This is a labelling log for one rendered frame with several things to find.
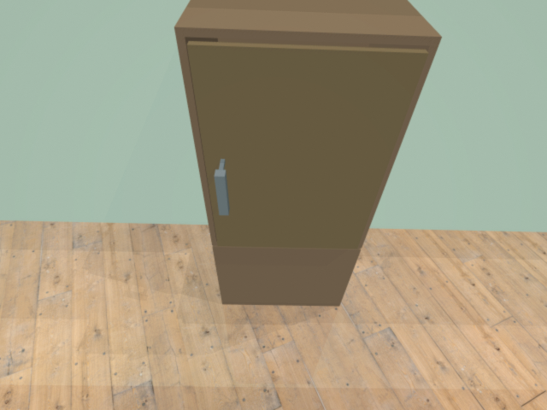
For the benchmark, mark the handle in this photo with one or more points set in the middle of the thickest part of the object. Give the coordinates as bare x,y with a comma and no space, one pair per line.
221,189

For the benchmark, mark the cupboard door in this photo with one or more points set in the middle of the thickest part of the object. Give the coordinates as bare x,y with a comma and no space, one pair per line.
307,133

